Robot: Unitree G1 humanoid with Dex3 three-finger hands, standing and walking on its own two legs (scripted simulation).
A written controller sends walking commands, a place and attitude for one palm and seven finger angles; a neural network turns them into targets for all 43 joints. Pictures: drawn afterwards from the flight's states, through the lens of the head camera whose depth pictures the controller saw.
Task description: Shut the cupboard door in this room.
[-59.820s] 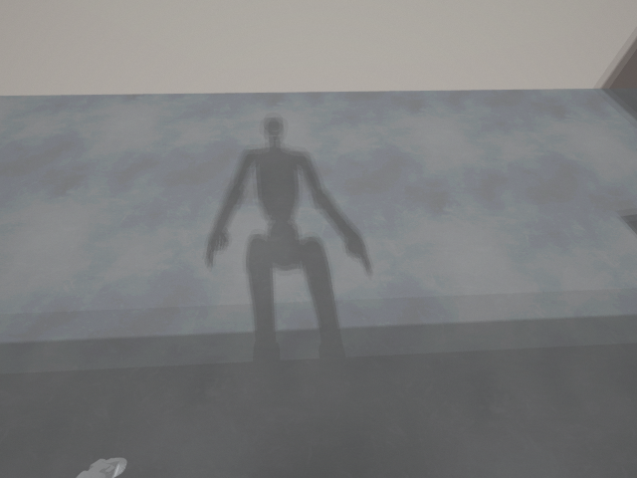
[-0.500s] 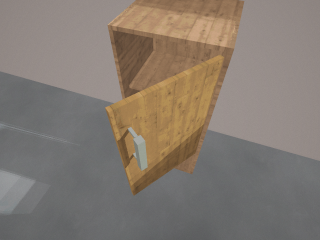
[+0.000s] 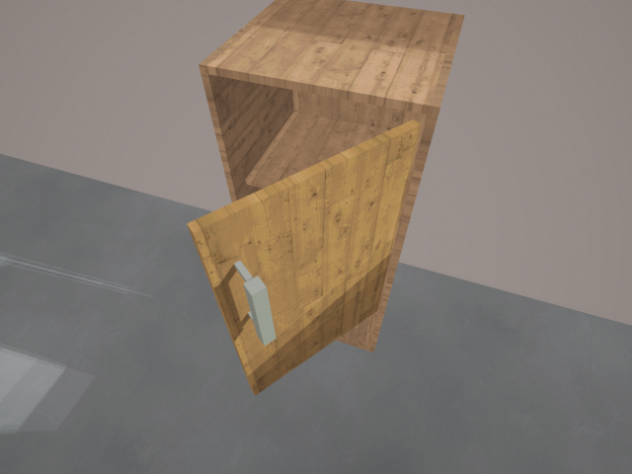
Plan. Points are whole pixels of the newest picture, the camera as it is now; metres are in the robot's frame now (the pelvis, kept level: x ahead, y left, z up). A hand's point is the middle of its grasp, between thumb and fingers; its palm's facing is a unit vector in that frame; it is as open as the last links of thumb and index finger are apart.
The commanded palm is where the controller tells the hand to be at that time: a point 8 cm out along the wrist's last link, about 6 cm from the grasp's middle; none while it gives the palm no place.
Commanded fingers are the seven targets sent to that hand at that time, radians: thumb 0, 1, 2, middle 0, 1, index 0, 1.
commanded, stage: turn or walk to find it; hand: left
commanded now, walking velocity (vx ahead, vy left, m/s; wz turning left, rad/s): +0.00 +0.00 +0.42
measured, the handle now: (254, 304) +0.36 +0.12 -0.04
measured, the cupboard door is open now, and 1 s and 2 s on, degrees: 55 55 55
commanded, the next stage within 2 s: stand and wait in 0.10 s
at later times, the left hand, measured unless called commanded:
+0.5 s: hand out of the picture -0.02 +0.19 -0.18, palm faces +0.11 -0.98 -0.16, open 7.4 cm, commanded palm none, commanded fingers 0.00 0.90 0.90 -0.20 -0.30 -0.20 -0.30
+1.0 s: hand out of the picture +0.02 +0.21 -0.17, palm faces +0.07 -0.98 -0.21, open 7.4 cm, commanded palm none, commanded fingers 0.00 0.90 0.90 -0.20 -0.30 -0.20 -0.30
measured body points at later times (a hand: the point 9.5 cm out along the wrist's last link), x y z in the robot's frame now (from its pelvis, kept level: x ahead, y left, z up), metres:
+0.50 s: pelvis +0.00 +0.02 +0.00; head +0.01 +0.03 +0.45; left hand -0.02 +0.24 -0.16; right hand +0.05 -0.21 -0.15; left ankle -0.04 +0.13 -0.74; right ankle -0.01 -0.09 -0.74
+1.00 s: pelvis +0.00 +0.02 +0.00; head +0.02 +0.03 +0.45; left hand +0.02 +0.26 -0.15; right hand +0.02 -0.20 -0.15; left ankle -0.04 +0.13 -0.74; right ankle -0.01 -0.09 -0.74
